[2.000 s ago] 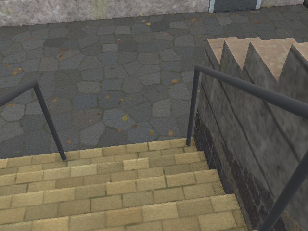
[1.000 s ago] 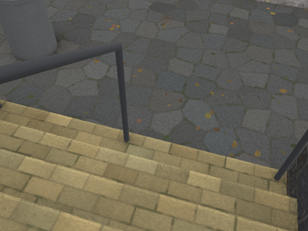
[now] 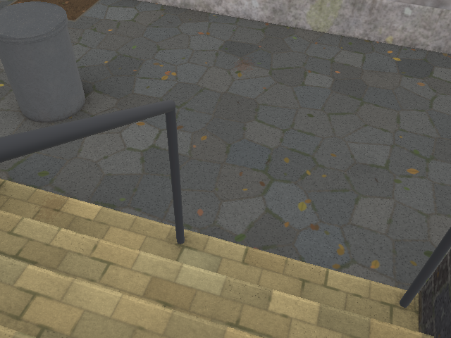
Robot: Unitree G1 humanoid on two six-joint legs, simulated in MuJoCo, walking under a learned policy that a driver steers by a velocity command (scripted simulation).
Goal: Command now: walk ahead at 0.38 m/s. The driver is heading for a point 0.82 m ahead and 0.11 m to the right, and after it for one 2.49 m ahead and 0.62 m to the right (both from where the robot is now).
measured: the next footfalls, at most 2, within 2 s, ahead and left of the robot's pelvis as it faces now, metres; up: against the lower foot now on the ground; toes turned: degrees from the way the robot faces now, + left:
right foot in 0.38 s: +0.32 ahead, -0.10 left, -0.18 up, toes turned -2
left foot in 0.70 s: +0.41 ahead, +0.10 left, -0.18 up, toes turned +3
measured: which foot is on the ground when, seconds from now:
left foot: down 0.00-0.38, up 0.40-0.68, down 0.70-1.00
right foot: up 0.00-0.36, down 0.38-1.00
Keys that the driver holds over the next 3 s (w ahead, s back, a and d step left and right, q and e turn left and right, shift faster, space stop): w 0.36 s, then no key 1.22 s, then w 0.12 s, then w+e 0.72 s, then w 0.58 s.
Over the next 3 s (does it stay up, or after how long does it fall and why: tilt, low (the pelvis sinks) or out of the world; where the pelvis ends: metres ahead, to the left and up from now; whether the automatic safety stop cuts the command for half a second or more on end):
stays up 0.90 -0.07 -0.56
